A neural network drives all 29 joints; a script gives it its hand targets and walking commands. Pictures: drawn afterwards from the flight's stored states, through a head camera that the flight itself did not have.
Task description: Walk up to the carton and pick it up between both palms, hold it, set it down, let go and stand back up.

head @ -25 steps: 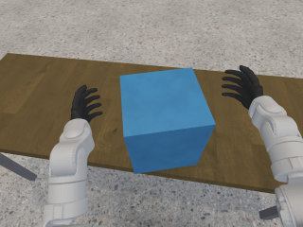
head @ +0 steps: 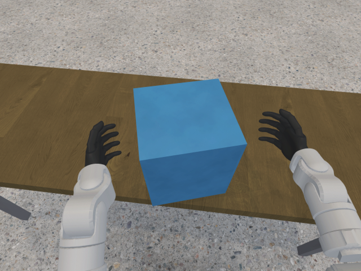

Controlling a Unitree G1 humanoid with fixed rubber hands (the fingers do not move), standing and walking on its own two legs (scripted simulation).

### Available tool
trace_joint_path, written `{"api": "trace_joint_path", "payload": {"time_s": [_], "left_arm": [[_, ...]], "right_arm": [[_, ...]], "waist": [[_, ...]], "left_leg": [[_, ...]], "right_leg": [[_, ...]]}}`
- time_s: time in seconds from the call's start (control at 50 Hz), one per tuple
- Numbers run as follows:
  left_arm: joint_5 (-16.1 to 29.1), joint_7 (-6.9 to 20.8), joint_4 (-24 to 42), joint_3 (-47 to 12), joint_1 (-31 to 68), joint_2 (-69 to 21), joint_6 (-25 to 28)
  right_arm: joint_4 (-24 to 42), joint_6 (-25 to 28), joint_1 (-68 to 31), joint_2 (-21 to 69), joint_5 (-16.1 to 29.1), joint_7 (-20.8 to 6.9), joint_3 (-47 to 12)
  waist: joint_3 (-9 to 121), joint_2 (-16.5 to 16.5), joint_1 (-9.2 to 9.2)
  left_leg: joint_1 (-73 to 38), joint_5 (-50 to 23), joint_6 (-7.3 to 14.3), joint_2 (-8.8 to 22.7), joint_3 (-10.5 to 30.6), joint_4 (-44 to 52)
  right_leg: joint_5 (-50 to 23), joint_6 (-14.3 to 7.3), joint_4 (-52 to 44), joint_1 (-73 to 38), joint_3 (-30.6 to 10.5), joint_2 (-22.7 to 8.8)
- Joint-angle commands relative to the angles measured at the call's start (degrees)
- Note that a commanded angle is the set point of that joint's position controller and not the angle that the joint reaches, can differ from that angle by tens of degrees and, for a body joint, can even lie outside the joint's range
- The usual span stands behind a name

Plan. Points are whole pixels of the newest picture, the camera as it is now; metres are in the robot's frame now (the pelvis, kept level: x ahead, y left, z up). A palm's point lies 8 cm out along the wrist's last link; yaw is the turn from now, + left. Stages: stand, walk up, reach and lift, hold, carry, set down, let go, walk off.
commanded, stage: set down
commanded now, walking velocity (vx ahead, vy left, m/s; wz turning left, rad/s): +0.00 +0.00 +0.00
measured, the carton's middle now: (183, 145) +0.41 +0.05 -0.01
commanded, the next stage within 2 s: none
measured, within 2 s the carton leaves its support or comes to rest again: neither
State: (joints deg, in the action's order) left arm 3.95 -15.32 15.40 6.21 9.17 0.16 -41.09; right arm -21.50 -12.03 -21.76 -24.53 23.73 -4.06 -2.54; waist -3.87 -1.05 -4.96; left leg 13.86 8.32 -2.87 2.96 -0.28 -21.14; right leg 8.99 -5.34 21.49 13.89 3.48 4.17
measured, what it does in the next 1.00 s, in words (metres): stands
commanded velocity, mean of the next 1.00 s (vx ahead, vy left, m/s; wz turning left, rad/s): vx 0.00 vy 0.00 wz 0.00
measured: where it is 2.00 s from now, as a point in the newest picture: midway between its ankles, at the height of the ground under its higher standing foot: outside the picture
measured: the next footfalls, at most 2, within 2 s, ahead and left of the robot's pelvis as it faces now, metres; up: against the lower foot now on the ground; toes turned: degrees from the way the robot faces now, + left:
none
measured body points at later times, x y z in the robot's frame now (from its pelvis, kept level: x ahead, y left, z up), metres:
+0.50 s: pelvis +0.01 +0.00 +0.00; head +0.04 +0.01 +0.45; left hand +0.26 +0.20 +0.04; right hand +0.31 -0.21 +0.02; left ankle +0.03 +0.15 -0.74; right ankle +0.03 -0.05 -0.74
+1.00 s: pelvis +0.02 +0.01 -0.01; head +0.03 +0.02 +0.44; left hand +0.22 +0.19 -0.01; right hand +0.24 -0.23 -0.02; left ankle +0.03 +0.15 -0.74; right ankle +0.03 -0.05 -0.74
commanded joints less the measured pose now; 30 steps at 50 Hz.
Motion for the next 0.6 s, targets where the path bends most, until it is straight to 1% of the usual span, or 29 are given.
{"api": "trace_joint_path", "payload": {"time_s": [0.0,0.1,0.22,0.3,0.36,0.46,0.58], "left_arm": [[-1.1,-0.5,15.1,-1.1,13.4,3.1,6.3],[-1.0,-1.1,15.5,-2.8,8.8,2.5,10.1],[-1.3,-1.3,12.8,-4.1,2.6,1.5,15.7],[-2.2,-1.1,9.6,-4.7,-1.5,0.3,20.6],[-3.0,-1.0,7.6,-5.1,-4.0,-0.6,24.3],[-4.4,-1.1,5.7,-5.8,-7.2,-1.6,29.2],[-5.8,-1.3,3.0,-6.8,-10.6,-2.7,33.9]], "right_arm": [[13.3,5.5,-15.3,-10.4,0.4,-0.2,5.2],[16.3,8.5,-9.9,-9.5,-0.1,-0.2,5.8],[17.1,13.2,-2.9,-9.7,-1.5,-1.0,6.7],[15.5,17.1,1.6,-10.1,-2.2,-2.2,6.7],[14.0,19.8,4.6,-10.2,-2.3,-3.2,6.3],[11.5,23.3,9.0,-10.0,-1.5,-4.8,5.4],[8.5,26.8,13.4,-9.6,-0.3,-6.3,4.3]], "waist": [[27.0,-2.5,0.21],[24.9,-2.2,0.44],[23.4,-3.1,0.52],[22.9,-4.0,0.46],[22.4,-4.7,0.46],[20.9,-5.2,0.57],[18.7,-4.8,0.66]], "left_leg": [[-3.6,-10.9,2.6,-2.2,1.7,-0.1],[-3.8,-9.8,2.6,-2.1,1.7,-0.1],[-7.2,-11.6,2.9,-1.8,1.4,-0.4],[-8.6,-13.2,3.2,-1.8,1.1,-0.5],[-8.0,-13.0,3.3,-1.8,0.8,-0.4],[-4.9,-10.5,3.3,-2.0,0.4,-0.1],[-1.3,-6.3,3.1,-2.2,0.0,-0.4]], "right_leg": [[-9.6,4.6,-2.5,-15.1,-10.4,-5.4],[-7.8,4.3,-3.0,-14.4,-11.2,-6.0],[-8.1,3.1,-3.5,-12.0,-10.0,-5.1],[-9.7,2.1,-3.7,-11.1,-9.2,-4.5],[-10.7,1.7,-3.6,-11.3,-9.2,-4.5],[-10.8,1.6,-3.1,-12.2,-10.2,-5.1],[-7.7,1.8,-2.6,-11.6,-11.6,-5.9]]}}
